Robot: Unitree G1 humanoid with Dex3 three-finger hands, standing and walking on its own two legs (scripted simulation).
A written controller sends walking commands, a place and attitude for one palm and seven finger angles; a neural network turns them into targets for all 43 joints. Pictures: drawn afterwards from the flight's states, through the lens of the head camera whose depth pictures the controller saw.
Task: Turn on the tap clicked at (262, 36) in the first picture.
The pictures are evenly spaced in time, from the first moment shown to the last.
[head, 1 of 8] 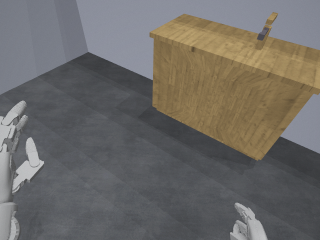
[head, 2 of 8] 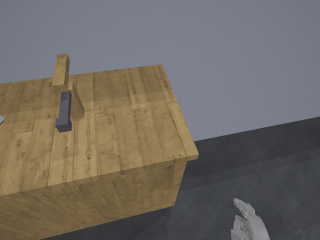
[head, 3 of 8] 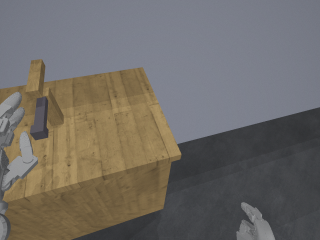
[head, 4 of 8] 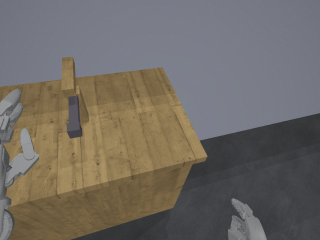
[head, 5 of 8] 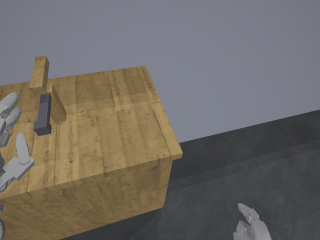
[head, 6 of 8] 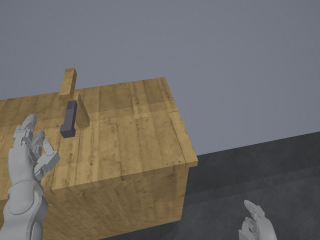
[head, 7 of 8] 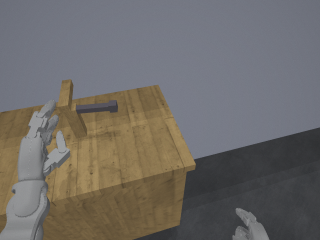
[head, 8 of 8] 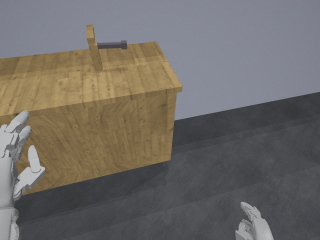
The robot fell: no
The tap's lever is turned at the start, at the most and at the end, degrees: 0 81 81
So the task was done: yes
